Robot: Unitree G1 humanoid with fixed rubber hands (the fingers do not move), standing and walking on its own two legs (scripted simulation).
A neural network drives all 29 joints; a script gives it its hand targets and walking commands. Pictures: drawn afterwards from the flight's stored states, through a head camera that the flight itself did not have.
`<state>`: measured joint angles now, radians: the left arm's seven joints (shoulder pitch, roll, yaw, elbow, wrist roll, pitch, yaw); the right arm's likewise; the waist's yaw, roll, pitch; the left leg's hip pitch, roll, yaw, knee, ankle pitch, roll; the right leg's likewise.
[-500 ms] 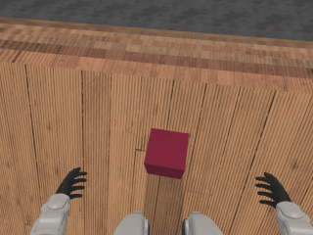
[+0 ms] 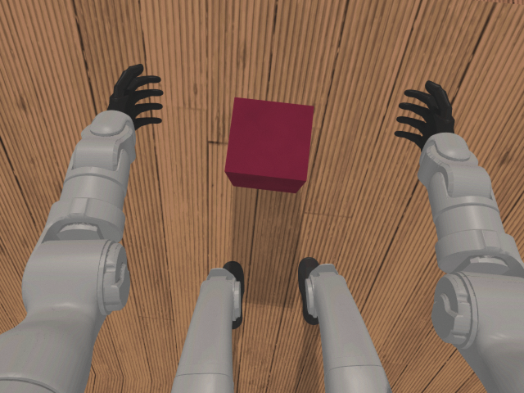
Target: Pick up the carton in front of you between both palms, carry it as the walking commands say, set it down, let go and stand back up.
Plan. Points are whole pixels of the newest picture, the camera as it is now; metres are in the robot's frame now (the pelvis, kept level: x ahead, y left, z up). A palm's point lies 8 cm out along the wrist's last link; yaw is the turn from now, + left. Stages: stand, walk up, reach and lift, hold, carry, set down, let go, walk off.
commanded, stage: reach and lift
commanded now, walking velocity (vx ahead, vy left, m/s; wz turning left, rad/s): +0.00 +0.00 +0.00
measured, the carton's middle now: (268, 150) +0.55 -0.02 -0.55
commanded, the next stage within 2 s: none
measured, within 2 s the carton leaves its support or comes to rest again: neither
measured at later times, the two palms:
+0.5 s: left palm (171, 78) +0.59 +0.16 -0.17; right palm (381, 103) +0.53 -0.21 -0.17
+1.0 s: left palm (197, 130) +0.58 +0.16 -0.41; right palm (347, 146) +0.52 -0.21 -0.41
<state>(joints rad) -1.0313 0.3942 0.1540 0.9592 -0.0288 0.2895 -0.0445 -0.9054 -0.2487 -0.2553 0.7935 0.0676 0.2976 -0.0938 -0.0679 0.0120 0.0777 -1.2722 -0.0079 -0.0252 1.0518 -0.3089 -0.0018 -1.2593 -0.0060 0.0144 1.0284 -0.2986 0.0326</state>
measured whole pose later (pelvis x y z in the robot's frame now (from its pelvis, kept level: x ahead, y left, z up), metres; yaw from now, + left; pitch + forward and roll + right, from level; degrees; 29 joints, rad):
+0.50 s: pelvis +0.03 +0.00 -0.03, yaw -2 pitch +51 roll -3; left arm -1.35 0.31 0.37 1.01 0.18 0.15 -0.04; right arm -1.16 -0.10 -0.52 0.79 -0.13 0.13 -0.07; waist -0.07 0.02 -0.02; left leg -1.67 -0.04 -0.07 1.14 -0.34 -0.01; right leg -1.65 0.01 0.03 1.10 -0.32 0.05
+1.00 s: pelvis -0.02 +0.00 -0.25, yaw -3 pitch +45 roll -3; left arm -1.59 0.50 0.04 1.14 -0.15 0.16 0.05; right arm -1.43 -0.28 -0.26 0.97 0.17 0.15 -0.16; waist -0.07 -0.01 0.24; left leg -2.22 -0.06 -0.07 2.01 -0.57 -0.04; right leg -2.21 0.06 0.04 1.97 -0.53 0.08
